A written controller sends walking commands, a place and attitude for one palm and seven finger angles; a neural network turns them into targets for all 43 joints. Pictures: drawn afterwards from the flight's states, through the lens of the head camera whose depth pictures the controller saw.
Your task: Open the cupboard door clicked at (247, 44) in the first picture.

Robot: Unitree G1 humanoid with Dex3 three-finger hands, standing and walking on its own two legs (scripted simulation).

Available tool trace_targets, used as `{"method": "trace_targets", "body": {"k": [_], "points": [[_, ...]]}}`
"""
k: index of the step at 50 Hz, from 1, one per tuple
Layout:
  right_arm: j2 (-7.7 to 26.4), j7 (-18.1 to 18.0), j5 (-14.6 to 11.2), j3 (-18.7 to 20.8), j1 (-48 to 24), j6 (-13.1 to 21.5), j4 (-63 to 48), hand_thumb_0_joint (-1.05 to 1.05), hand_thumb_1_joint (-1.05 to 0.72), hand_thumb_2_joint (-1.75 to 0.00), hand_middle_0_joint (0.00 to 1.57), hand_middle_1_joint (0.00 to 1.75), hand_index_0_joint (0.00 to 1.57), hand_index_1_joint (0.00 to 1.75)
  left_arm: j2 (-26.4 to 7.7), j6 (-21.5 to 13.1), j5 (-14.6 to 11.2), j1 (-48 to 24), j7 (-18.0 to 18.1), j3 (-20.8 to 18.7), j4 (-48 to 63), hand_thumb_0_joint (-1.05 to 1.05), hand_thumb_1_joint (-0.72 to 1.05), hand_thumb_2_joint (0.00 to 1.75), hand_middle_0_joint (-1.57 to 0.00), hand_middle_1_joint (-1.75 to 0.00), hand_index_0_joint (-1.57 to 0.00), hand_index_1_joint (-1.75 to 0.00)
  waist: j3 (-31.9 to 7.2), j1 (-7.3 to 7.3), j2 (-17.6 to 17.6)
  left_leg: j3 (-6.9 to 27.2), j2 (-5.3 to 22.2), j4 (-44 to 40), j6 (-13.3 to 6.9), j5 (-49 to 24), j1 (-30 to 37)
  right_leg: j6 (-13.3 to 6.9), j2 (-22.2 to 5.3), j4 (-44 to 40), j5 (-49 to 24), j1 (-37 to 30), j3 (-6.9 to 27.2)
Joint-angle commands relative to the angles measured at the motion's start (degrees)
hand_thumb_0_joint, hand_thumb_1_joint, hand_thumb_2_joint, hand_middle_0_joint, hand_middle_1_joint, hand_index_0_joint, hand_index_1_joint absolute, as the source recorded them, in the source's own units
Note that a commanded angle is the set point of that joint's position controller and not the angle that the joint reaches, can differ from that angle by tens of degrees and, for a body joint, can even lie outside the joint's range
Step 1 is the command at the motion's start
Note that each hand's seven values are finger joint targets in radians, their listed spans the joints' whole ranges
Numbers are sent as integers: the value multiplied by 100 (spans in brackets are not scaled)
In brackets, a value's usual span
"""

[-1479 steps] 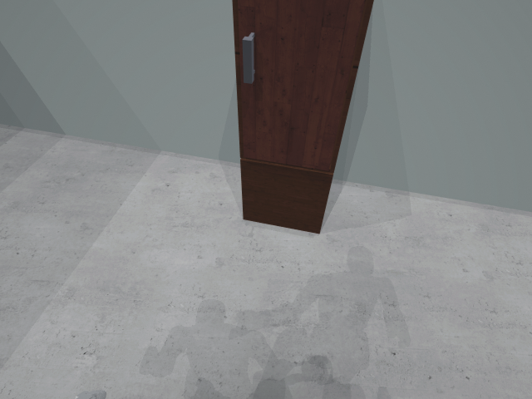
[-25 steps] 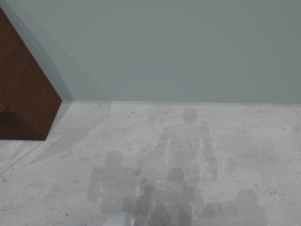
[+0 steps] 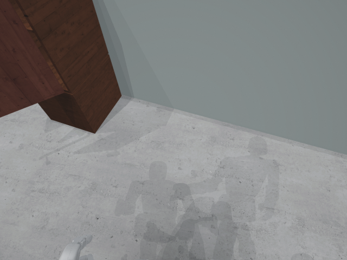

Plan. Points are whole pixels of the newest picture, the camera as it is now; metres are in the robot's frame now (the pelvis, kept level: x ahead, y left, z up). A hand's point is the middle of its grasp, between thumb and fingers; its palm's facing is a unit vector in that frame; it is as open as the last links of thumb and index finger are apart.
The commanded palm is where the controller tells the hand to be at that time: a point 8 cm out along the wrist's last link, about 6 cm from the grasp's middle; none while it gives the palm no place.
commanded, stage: turn to face it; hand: left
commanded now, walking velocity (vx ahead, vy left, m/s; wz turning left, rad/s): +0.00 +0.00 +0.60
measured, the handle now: out of the picture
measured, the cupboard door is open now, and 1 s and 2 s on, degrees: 52 52 52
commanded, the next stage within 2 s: take the last steps up to it in 0.86 s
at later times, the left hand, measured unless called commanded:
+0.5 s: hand out of the picture -0.01 +0.23 -0.18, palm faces +0.35 -0.90 -0.27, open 7.4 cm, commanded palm none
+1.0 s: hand out of the picture -0.02 +0.15 -0.15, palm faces +0.51 -0.82 -0.24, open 7.3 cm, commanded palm none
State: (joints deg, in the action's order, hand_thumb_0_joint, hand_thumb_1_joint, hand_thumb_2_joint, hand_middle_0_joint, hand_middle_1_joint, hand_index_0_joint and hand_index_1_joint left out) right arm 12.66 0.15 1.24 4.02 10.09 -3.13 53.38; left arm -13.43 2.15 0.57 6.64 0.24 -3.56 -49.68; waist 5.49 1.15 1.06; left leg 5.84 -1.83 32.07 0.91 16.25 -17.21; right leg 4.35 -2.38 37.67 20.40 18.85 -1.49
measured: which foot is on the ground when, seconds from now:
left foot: down 0.00-0.02, up 0.04-0.36, down 0.38-0.74, up 0.76-1.00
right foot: up 0.00-0.00, down 0.02-0.38, up 0.40-0.72, down 0.74-1.00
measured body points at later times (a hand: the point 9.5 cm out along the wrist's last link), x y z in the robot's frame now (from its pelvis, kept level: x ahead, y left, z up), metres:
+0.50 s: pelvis +0.01 +0.00 +0.00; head +0.05 +0.03 +0.44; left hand -0.03 +0.28 -0.16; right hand +0.20 -0.20 -0.13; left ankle -0.02 +0.11 -0.73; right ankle +0.00 -0.14 -0.67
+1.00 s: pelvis +0.03 -0.04 +0.01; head +0.07 -0.03 +0.46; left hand -0.04 +0.20 -0.13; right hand +0.21 -0.22 -0.14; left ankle -0.06 +0.07 -0.68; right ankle +0.07 -0.13 -0.73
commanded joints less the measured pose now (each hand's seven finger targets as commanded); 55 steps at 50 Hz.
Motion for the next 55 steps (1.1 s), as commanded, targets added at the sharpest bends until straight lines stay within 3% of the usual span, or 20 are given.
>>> {"method": "trace_targets", "body": {"k": [1,2,4,7,14,17,18,19,20,25,30,34,35,37,38,42,48,53,54,55], "points": [[577,22,-100,226,-311,137,-712,0,-90,-90,20,30,20,30,-1438,-280,121,1012,180,-336,186,0,90,90,-20,-30,-20,-30,-951,-502,-1824,-423,-316,2138,170,1905,-1709,-1131,-2544,-2145,-2098,-2094,2164],[790,24,-42,265,-365,65,-621,0,-90,-90,20,30,20,30,-1255,-288,72,914,212,-279,190,0,90,90,-20,-30,-20,-30,-780,-437,-1687,-85,68,3283,98,1926,-1595,-1393,-2599,-2092,-2034,-1356,1981],[685,81,-19,248,-330,-19,-440,0,-90,-90,20,30,20,30,-807,-256,45,285,212,-150,336,0,90,90,-20,-30,-20,-30,-376,-97,-1370,-215,301,4109,186,1146,-1669,-1248,-1924,-1952,-2138,-917,1012],[457,167,-35,160,-286,-54,-375,0,-90,-90,20,30,20,30,-692,-293,71,237,206,-124,377,0,90,90,-20,-30,-20,-30,-478,-26,-1211,-597,367,3446,310,818,-1415,-996,-1613,-1787,-2793,-1039,23],[281,182,-77,41,-724,61,-513,0,-90,-90,20,30,20,30,-1032,-283,109,944,165,-279,77,0,90,90,-20,-30,-20,-30,-732,-401,-1334,-1201,218,1085,219,1033,-791,-1041,-1885,-1179,-3999,-1781,-317],[491,159,-54,86,-190,131,-414,0,-90,-90,20,30,20,30,-1072,-258,51,794,121,-319,42,0,90,90,-20,-30,-20,-30,-940,-49,-1003,-1271,159,-408,82,-107,433,-639,-1794,-350,-3494,-1215,-728],[886,139,-17,190,208,182,-322,0,-90,-90,20,30,20,30,-937,-233,2,732,87,-294,138,0,90,90,-20,-30,-20,-30,-1215,200,-95,-617,738,-818,-186,-1335,1520,-317,-1523,619,-2538,-304,-989],[1577,93,32,368,675,204,-277,0,-90,-90,20,30,20,30,-492,-209,-31,546,34,-164,407,0,90,90,-20,-30,-20,-30,-1333,458,1695,1646,2419,-969,-1118,-3744,2272,113,-620,2014,1416,1380,-1017],[1753,50,9,368,985,145,-144,0,-90,-90,20,30,20,30,-537,-129,42,172,90,-109,583,0,90,90,-20,-30,-20,-30,-1306,556,1203,1640,2801,-959,-1554,-3722,1889,-11,-550,2631,1942,1460,-299],[1102,-123,35,163,3,246,-383,0,-90,-90,20,30,20,30,-443,-50,20,290,41,-144,141,0,90,90,-20,-30,-20,-30,-763,-3,720,573,1645,-1045,-1051,-3191,957,27,-428,2627,575,1209,72],[1105,-96,46,165,29,209,-319,0,-90,-90,20,30,20,30,-367,-48,6,296,35,-89,121,0,90,90,-20,-30,-20,-30,-783,22,733,554,1504,-1022,-1020,-2756,733,-11,-145,1318,593,476,-136],[1072,-83,10,175,-275,152,-364,0,-90,-90,20,30,20,30,-371,-146,-8,840,43,-101,-18,0,90,90,-20,-30,-20,-30,-834,-252,710,638,1249,-605,-779,-2177,145,-81,108,-484,-353,-770,-316],[948,-62,-31,170,-324,151,-390,0,-90,-90,20,30,20,30,-514,-201,10,1047,69,-144,-71,0,90,90,-20,-30,-20,-30,-824,-366,387,481,979,-263,-527,-1566,-220,-128,-101,-1251,-883,-1325,-164],[448,7,-87,91,-345,131,-585,0,-90,-90,20,30,20,30,-1334,-280,126,1216,125,-267,-78,0,90,90,-20,-30,-20,-30,-737,-464,-1823,-543,-169,2114,72,1882,-1370,-1181,-2462,-2184,-1986,-1556,2064],[628,-10,-50,141,-397,58,-477,0,-90,-90,20,30,20,30,-1143,-318,84,1083,162,-224,-60,0,90,90,-20,-30,-20,-30,-651,-448,-1949,-110,119,3057,14,1880,-1291,-1381,-2409,-2234,-1831,-944,2050],[369,68,-36,93,-164,-8,-115,0,-90,-90,20,30,20,30,-630,-318,77,455,176,-99,60,0,90,90,-20,-30,-20,-30,-445,-65,-1151,-384,276,3546,156,840,-1177,-1089,-1555,-1967,-2274,-751,521],[73,45,-76,-33,-410,72,-21,0,-90,-90,20,30,20,30,-762,-344,115,1096,176,-161,-319,0,90,90,-20,-30,-20,-30,-614,-382,-1068,-873,184,1509,202,1167,-749,-1227,-1639,-1660,-3492,-1565,228],[187,52,-36,-72,-12,204,110,0,-90,-90,20,30,20,30,-908,-338,83,1053,94,-251,-518,0,90,90,-20,-30,-20,-30,-578,-251,-1154,-1179,149,-163,66,572,274,-1018,-1757,-1634,-1368,-1085,271],[279,50,-27,-57,242,248,200,0,-90,-90,20,30,20,30,-880,-318,54,922,60,-255,-496,0,90,90,-20,-30,-20,-30,-560,-103,-895,-1185,149,-755,-14,251,883,-829,-1622,-1421,-668,-569,94],[596,28,3,9,547,302,251,0,-90,-90,20,30,20,30,-677,-285,13,814,15,-241,-399,0,90,90,-20,-30,-20,-30,-621,77,26,-380,717,-1267,-314,365,1617,-546,-1198,-641,193,307,-297]]}}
